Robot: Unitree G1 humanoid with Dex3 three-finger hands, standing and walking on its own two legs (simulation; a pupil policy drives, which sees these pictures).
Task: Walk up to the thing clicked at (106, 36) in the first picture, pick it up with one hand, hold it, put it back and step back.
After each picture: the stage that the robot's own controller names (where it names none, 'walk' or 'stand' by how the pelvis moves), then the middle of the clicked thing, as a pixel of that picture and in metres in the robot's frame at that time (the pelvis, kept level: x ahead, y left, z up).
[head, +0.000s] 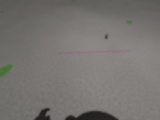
stand; (106, 36) +2.16 -0.42 -0.72
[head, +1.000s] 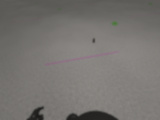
walk; (93, 40) +2.05 +0.06 -0.70
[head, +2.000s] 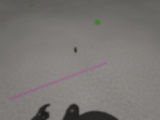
walk; (75, 49) +1.38 +0.40 -0.72
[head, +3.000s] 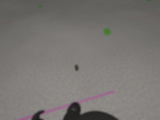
walk; (76, 67) +0.90 +0.30 -0.72
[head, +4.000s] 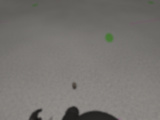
walk; (74, 85) +0.53 +0.22 -0.69
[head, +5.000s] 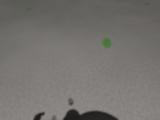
stand; (70, 101) +0.32 +0.22 -0.70
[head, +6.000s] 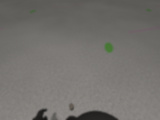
stand; (71, 107) +0.29 +0.19 -0.72
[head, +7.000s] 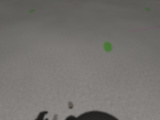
stand; (70, 105) +0.31 +0.21 -0.73
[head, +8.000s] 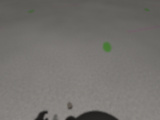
stand; (69, 106) +0.30 +0.22 -0.73
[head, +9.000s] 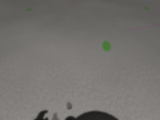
stand; (69, 106) +0.29 +0.22 -0.73
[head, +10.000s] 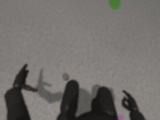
go down; (65, 77) +0.34 +0.23 -0.46
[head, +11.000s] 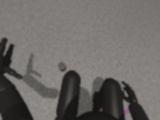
go down; (62, 67) +0.37 +0.25 -0.31
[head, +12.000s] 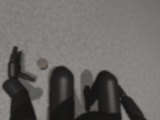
close in; (42, 64) +0.34 +0.28 -0.23
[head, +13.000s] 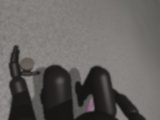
close; (27, 65) +0.34 +0.29 -0.21
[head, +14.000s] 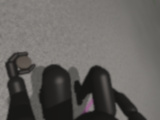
close; (24, 64) +0.34 +0.29 -0.21
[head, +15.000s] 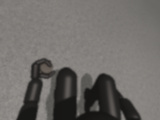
lift; (46, 69) +0.29 +0.28 -0.13
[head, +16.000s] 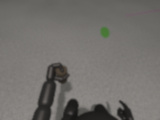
lift; (62, 74) +0.32 +0.19 +0.02
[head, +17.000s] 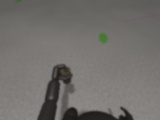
hold; (66, 75) +0.33 +0.17 +0.00
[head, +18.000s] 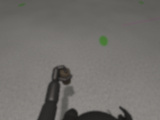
hold; (65, 76) +0.32 +0.17 +0.00
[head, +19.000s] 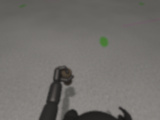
hold; (67, 77) +0.32 +0.17 +0.01
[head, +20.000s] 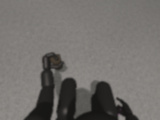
crouch; (57, 62) +0.39 +0.23 -0.09
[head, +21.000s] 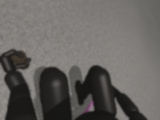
lower; (21, 61) +0.37 +0.31 -0.21
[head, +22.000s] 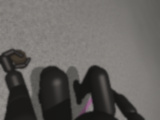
lower; (20, 60) +0.37 +0.31 -0.22
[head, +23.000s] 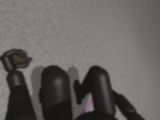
lower; (21, 60) +0.36 +0.31 -0.22
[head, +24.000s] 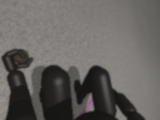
lower; (22, 59) +0.36 +0.31 -0.22
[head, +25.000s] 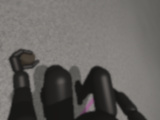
open; (27, 60) +0.35 +0.29 -0.22
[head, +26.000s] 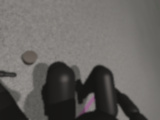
rise; (29, 58) +0.35 +0.28 -0.21
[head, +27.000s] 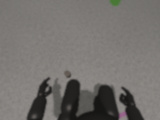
walk; (67, 74) +0.38 +0.23 -0.45
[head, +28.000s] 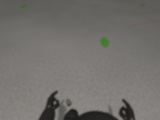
stand; (68, 102) +0.31 +0.21 -0.66
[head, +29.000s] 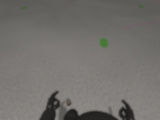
stand; (68, 102) +0.33 +0.21 -0.67
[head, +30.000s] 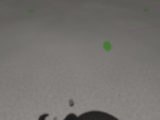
stand; (71, 103) +0.34 +0.20 -0.72
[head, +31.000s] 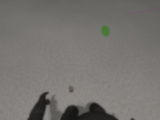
walk; (71, 89) +0.38 +0.17 -0.71
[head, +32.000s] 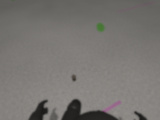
walk; (74, 78) +0.59 +0.23 -0.69
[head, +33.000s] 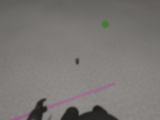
stand; (77, 61) +0.94 +0.21 -0.70
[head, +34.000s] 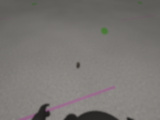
stand; (78, 65) +0.97 +0.22 -0.72
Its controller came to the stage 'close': yes
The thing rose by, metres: 0.72
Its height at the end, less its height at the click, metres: +0.00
